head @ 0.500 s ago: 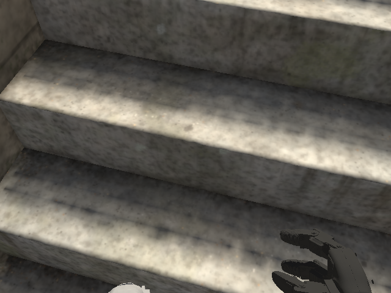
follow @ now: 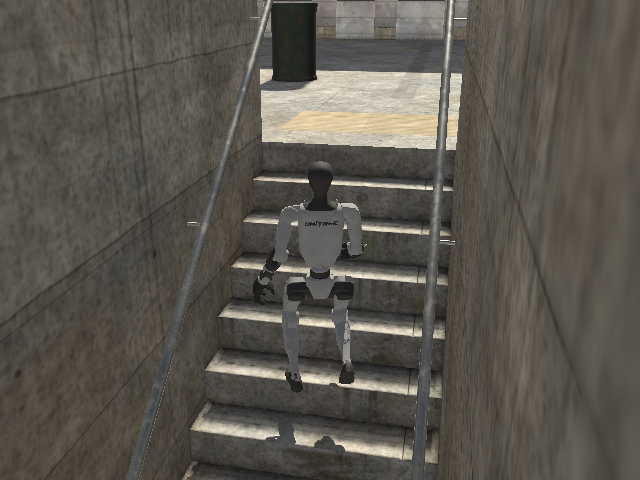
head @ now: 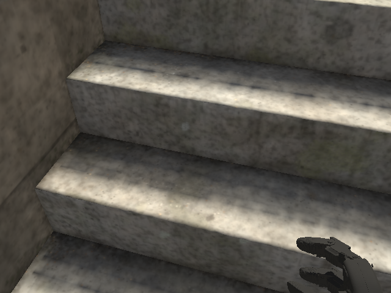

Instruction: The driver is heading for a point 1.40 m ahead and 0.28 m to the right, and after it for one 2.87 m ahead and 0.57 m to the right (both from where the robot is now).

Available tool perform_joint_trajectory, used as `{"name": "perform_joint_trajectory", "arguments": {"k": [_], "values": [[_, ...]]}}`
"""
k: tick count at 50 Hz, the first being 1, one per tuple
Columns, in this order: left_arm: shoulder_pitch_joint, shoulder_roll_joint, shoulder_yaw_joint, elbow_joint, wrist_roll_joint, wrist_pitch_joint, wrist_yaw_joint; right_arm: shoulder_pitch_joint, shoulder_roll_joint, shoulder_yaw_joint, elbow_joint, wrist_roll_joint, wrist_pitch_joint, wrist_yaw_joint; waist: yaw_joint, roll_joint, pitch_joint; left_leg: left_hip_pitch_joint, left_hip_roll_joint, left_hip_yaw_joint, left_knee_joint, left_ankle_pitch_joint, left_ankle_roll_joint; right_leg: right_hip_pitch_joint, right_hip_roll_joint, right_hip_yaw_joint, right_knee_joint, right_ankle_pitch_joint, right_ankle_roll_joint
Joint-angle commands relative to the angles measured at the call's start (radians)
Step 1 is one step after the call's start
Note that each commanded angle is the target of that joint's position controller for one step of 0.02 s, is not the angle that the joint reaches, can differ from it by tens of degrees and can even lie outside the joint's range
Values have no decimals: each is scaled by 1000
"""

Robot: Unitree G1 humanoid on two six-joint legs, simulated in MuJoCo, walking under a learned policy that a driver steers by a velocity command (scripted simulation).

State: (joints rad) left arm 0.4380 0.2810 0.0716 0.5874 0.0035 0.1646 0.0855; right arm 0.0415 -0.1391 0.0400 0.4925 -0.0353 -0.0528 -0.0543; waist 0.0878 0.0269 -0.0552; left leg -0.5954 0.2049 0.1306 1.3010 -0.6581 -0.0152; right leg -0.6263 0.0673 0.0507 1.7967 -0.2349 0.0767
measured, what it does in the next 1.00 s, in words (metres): climbs, turning right: right foot 0.05 m higher, then right foot 0.17 m lower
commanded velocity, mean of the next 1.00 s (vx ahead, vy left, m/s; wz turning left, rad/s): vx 0.00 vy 0.00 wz -0.28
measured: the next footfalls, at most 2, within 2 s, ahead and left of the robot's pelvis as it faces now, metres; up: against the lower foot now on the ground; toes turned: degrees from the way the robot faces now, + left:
right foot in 0.06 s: -0.07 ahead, -0.15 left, +0.05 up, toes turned -2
right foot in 0.22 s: -0.17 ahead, -0.13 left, -0.17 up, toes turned -6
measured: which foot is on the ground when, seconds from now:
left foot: down 0.00-0.58, up 0.60-1.00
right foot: up 0.00-0.04, down 0.06-0.14, up 0.16-0.20, down 0.22-0.34, up 0.36-0.56, down 0.58-1.00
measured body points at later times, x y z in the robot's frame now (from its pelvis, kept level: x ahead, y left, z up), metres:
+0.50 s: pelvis +0.00 -0.13 +0.01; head +0.02 -0.20 +0.45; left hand +0.30 +0.06 +0.00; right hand +0.07 -0.41 -0.12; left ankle +0.01 +0.10 -0.63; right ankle -0.07 -0.29 -0.49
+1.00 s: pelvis +0.06 -0.26 +0.11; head +0.06 -0.29 +0.56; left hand +0.24 -0.08 +0.01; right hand +0.07 -0.51 -0.04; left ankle +0.08 -0.08 -0.46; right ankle +0.03 -0.35 -0.63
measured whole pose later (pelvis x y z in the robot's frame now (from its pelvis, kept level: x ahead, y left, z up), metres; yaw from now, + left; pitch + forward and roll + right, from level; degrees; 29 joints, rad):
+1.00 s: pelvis +0.06 -0.26 +0.11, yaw -15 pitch +0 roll +1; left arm 0.27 0.11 -0.03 0.64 0.03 0.05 0.12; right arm 0.30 -0.21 -0.06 0.80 0.02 0.05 -0.04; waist 0.01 0.07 -0.01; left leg -0.66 -0.05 -0.16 1.54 -0.29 -0.15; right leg -0.22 -0.01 -0.06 0.47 -0.26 -0.04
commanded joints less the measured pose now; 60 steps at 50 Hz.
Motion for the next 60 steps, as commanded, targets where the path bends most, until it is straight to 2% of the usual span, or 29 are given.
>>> {"name": "perform_joint_trajectory", "arguments": {"k": [1,4,6,7,9,10,11,12,13,14,15,17,18,19,20,23,27,28,29,30,31,33,36,42,44,49,55,58,60], "values": [[-27,6,-6,-93,9,-3,-1,-70,-144,-61,-102,21,-1,8,-19,226,5,105,226,-342,-386,457,143,-102,-75,27,-199,-153,-5],[82,-1,-10,-43,51,-12,-1,-180,-110,-60,-151,37,0,20,14,143,-1,87,222,-288,-189,686,105,-32,-114,47,-539,-162,-64],[220,25,-5,51,82,-68,-7,-327,-48,-40,-198,57,34,37,98,-180,85,105,16,-28,214,644,-21,64,-50,5,-1205,311,-127],[170,46,-4,87,69,-100,-8,-351,9,-21,-251,39,51,40,36,-398,160,-142,-97,42,282,123,-81,208,-54,123,-1211,766,-158],[182,-160,-43,167,23,-149,-27,-480,59,15,-243,91,1,78,69,-34,204,293,-16,25,72,214,34,-6,-71,-121,-1748,590,-71],[-3,-77,-26,146,26,-177,-58,-260,-57,-40,-196,81,7,66,-133,77,89,396,-65,24,86,641,99,174,-76,-152,-1963,734,-19],[-9,80,13,180,10,-178,-83,-119,-114,-89,-192,66,29,34,-211,22,-25,334,-104,9,339,610,93,380,-166,-60,-1955,1358,28],[-20,220,24,187,16,-177,-75,-68,-49,-62,-166,-5,26,50,-266,-260,-116,-61,-162,88,502,-31,66,744,-207,-8,-1573,2361,105],[74,253,71,178,19,-169,-64,-243,10,8,-200,-27,-5,57,-122,-277,-52,-262,-229,212,187,-226,26,822,-156,-21,-1349,2606,77],[115,143,49,202,13,-153,-35,-395,29,18,-231,-19,-13,59,-42,-213,-57,-148,-304,277,-36,-195,-9,762,-121,-1,-1335,2733,94],[177,39,29,227,18,-134,0,-435,19,-1,-200,3,-14,63,4,-151,-69,-5,-322,225,-243,-82,-23,668,-148,84,-1293,2610,104],[-248,235,79,48,-29,-132,45,94,-131,-71,-40,24,25,53,-337,9,-279,498,-270,84,-459,239,108,408,-64,19,-961,2473,210],[-365,224,77,-28,-60,-146,51,140,-172,-103,1,60,39,24,-397,594,-313,647,-11,-339,-600,779,262,64,29,113,-244,672,175],[-521,108,35,-145,-43,-166,36,107,-119,-92,53,21,28,-36,-293,755,-382,590,217,-761,-500,960,348,-276,98,231,341,-537,145],[-582,13,-13,-222,-30,-189,14,148,-26,-83,85,49,-11,-50,-273,479,-161,281,281,-752,-350,949,228,-400,-96,497,494,-883,45],[-176,-60,-68,-120,9,-182,-103,35,-155,-120,82,35,-54,-93,-51,-124,-25,214,236,-598,-393,766,91,-343,-160,279,175,-623,-88],[190,-11,-57,0,10,-95,-94,-200,-327,-139,89,33,48,-67,259,14,-38,-179,12,-14,-466,564,-25,477,-17,-273,-704,31,-25],[215,94,-4,35,26,-96,-87,-188,-289,-124,60,46,41,-37,226,-8,-116,-184,4,-3,-312,618,-29,641,3,-224,-672,84,-81],[284,160,37,47,85,-93,-76,-273,-204,-99,22,38,43,-25,262,-225,-96,-354,-9,-49,109,342,-50,751,-10,6,-790,3,-174],[114,187,21,-2,131,-91,-79,-214,-116,-66,22,21,64,-15,137,-456,54,-318,-124,-128,474,106,-73,442,-96,369,-1139,372,-232],[-88,228,-3,-66,106,-73,-71,94,-58,-72,96,37,58,11,-89,-415,-18,-251,-129,-269,728,126,-128,388,-247,617,-1331,653,-250],[-150,178,-28,-20,91,-52,-81,284,-109,-83,185,63,89,33,-160,-229,72,-145,-108,-292,627,274,-144,104,-318,694,-1508,-252,-267],[-272,109,-44,27,98,-84,-63,161,-120,-69,195,62,98,14,-163,-238,181,-141,-116,-321,312,293,-131,22,-286,560,-1493,-631,-236],[-196,4,-64,29,48,-110,22,206,-96,-105,301,95,94,13,-99,-28,93,-80,-217,-349,94,451,-110,278,-315,266,-1504,-283,-167],[-177,18,-57,27,67,-100,30,157,-115,-115,278,87,96,8,-75,-44,80,-92,-218,-338,176,436,-119,354,-359,251,-1523,-115,-202],[-108,-1,-38,-9,22,-123,40,126,-117,-115,188,48,73,8,-32,-128,64,-324,-239,-308,338,332,-144,649,-403,196,-1534,206,-358],[-51,100,19,38,36,-115,38,156,-76,-56,142,21,83,60,-49,-75,-15,-409,-173,-343,525,166,-120,783,-540,76,-1421,1100,-396],[-17,135,33,81,-4,-133,40,120,-83,-40,77,22,93,57,-50,-84,-43,-560,-173,-355,708,91,-127,855,-555,10,-1430,1111,-376],[-96,109,30,59,21,-117,28,92,-53,-18,54,65,65,72,-78,-180,-54,-570,-120,-338,627,44,-120,855,-474,-84,-1454,858,-313]]}}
